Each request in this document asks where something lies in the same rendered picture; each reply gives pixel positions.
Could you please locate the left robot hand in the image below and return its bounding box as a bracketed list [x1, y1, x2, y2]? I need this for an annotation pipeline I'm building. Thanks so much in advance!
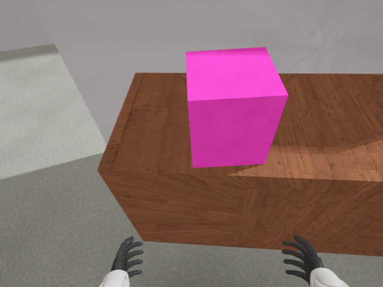
[111, 236, 144, 278]

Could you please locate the carton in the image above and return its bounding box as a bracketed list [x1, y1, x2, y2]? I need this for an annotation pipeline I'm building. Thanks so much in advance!
[186, 47, 288, 168]

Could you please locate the robot right forearm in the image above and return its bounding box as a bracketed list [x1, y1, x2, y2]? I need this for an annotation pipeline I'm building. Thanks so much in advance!
[310, 268, 349, 287]

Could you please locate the robot left forearm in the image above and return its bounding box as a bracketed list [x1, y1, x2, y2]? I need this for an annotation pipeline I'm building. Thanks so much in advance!
[99, 270, 130, 287]

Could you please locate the right robot hand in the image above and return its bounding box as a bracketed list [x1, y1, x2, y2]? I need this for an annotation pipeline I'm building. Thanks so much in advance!
[282, 235, 324, 285]

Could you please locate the pedestal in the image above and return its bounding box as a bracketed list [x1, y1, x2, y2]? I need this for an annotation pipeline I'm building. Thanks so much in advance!
[97, 73, 383, 257]

